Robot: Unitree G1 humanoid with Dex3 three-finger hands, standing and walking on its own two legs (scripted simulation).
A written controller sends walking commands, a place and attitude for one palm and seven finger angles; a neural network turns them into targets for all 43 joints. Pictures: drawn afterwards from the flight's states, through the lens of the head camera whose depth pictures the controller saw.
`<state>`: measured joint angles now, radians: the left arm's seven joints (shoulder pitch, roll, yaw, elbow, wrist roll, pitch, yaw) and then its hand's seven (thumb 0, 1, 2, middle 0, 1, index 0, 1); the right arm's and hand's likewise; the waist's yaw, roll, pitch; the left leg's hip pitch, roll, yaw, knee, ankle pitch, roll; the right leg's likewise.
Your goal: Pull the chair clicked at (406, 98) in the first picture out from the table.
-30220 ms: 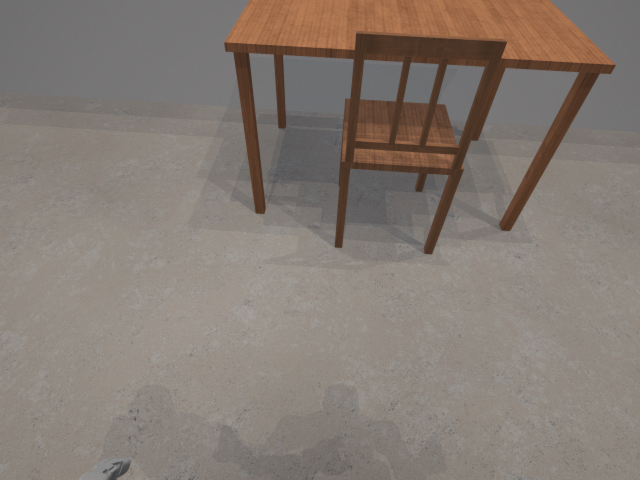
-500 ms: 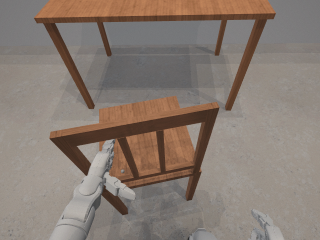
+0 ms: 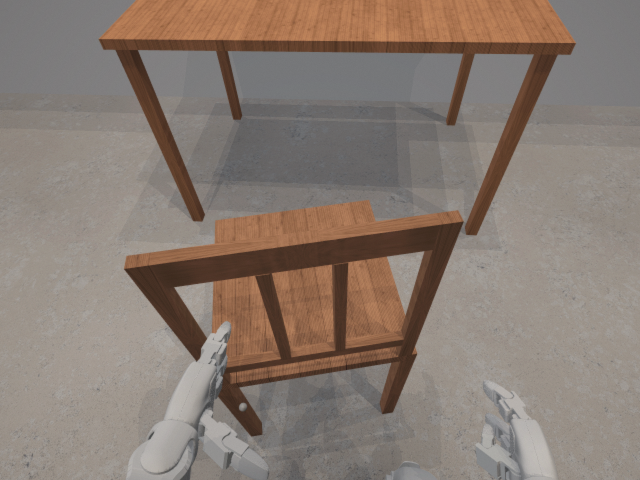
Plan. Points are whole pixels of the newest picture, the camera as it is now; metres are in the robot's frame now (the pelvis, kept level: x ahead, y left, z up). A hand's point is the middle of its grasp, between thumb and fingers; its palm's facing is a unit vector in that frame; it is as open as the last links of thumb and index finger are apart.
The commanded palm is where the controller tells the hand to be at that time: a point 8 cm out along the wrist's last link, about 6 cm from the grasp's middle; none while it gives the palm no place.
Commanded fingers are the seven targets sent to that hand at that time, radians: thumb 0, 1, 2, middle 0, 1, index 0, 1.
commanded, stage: draw the fingers out of the gap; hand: left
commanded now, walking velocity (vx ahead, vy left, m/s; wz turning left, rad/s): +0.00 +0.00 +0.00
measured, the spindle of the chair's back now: (276, 318) +0.36 +0.08 -0.07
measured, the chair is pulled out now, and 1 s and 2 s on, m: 0.57 0.57 0.57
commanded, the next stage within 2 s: draw the hand back to the body in 0.02 s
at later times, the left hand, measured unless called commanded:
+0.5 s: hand (204, 396) +0.21 +0.13 +0.05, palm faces -0.04 -1.00 -0.07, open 17.5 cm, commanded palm +0.17 +0.20 +0.07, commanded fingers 0.00 -0.55 0.20 0.00 0.00 0.00 0.00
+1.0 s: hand (81, 385) +0.20 +0.22 +0.12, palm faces +0.36 -0.85 -0.37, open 14.2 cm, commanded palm +0.16 +0.27 +0.15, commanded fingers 0.00 0.32 0.62 -0.12 -0.18 -0.12 -0.18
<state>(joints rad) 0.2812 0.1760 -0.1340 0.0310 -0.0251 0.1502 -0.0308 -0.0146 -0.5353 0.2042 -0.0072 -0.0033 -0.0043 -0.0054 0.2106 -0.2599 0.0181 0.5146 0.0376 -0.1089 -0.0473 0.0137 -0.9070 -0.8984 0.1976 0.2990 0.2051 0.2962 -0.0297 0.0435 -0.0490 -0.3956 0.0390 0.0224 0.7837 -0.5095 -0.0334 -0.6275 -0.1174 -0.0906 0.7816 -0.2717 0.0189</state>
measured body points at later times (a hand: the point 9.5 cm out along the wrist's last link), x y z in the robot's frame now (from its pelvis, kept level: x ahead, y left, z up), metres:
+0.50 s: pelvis +0.00 +0.00 -0.02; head +0.05 -0.02 +0.42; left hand +0.21 +0.19 +0.06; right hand +0.18 -0.22 -0.11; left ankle -0.07 +0.14 -0.70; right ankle +0.07 -0.14 -0.70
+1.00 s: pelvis +0.02 +0.00 +0.02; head +0.02 -0.03 +0.47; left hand +0.17 +0.26 +0.15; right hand +0.22 -0.22 -0.06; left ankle -0.07 +0.14 -0.70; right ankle +0.07 -0.14 -0.70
